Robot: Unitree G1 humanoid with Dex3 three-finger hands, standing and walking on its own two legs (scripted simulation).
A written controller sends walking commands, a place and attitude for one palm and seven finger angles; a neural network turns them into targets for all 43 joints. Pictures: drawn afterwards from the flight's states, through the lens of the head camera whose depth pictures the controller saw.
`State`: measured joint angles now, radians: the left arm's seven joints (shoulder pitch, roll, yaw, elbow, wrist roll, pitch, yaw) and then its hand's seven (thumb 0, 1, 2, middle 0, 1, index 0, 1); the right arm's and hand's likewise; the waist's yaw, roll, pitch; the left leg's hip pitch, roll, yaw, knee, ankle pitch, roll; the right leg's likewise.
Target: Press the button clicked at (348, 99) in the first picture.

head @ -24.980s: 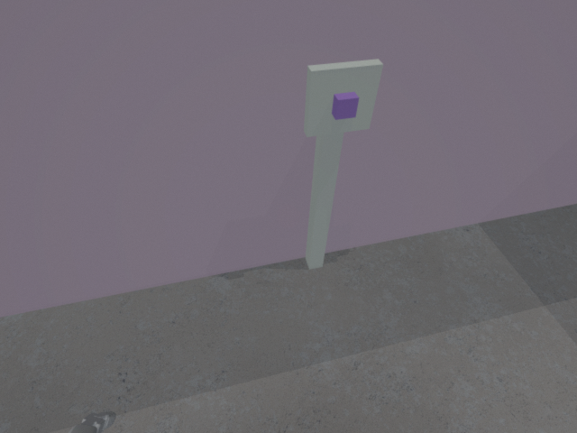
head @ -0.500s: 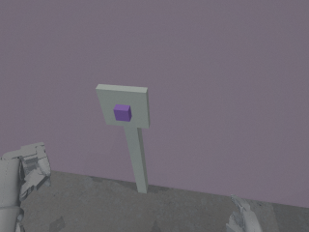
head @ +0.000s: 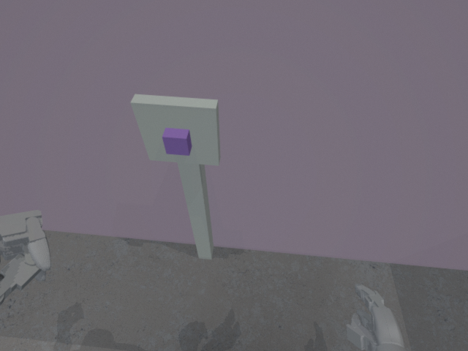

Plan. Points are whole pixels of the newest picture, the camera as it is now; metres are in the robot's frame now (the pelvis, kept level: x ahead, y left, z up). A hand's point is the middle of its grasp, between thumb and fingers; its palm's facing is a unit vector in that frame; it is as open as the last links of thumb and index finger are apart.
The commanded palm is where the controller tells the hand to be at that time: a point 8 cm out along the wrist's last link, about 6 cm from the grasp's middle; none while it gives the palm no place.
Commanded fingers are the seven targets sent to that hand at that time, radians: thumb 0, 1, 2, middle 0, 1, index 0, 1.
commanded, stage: step back with the hand held close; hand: left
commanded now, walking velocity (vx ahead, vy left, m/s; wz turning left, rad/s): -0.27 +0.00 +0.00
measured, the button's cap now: (178, 140) +0.54 +0.17 +0.02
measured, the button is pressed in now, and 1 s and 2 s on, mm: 0 0 0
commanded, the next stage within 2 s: stop stepping back and stand still in 1.00 s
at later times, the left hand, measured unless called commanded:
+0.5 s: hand out of the picture +0.13 +0.26 +0.16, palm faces +0.40 -0.80 -0.46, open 3.1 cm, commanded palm +0.05 +0.30 +0.18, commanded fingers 0.00 0.90 0.90 -1.30 -1.50 -1.30 -1.50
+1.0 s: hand out of the picture +0.05 +0.28 +0.16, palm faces +0.40 -0.83 -0.39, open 3.1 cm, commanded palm -0.01 +0.30 +0.18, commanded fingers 0.00 0.90 0.90 -1.30 -1.50 -1.30 -1.50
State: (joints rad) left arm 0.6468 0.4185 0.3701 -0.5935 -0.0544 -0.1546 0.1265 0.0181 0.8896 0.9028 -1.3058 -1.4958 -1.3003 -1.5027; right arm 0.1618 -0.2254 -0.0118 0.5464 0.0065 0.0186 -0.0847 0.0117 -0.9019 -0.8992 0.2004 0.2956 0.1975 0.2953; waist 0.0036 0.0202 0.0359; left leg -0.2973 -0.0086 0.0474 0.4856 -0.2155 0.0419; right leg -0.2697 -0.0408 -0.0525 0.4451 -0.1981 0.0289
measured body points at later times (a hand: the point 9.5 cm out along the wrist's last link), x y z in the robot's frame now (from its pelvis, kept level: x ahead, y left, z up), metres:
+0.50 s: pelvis -0.06 +0.01 -0.01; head -0.04 +0.04 +0.44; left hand +0.11 +0.30 +0.19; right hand +0.10 -0.23 -0.08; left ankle +0.02 +0.09 -0.74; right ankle -0.06 -0.13 -0.72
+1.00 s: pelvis -0.14 +0.02 -0.01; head -0.13 +0.06 +0.44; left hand +0.03 +0.32 +0.18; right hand +0.04 -0.23 -0.07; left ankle -0.09 +0.09 -0.74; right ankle -0.16 -0.12 -0.73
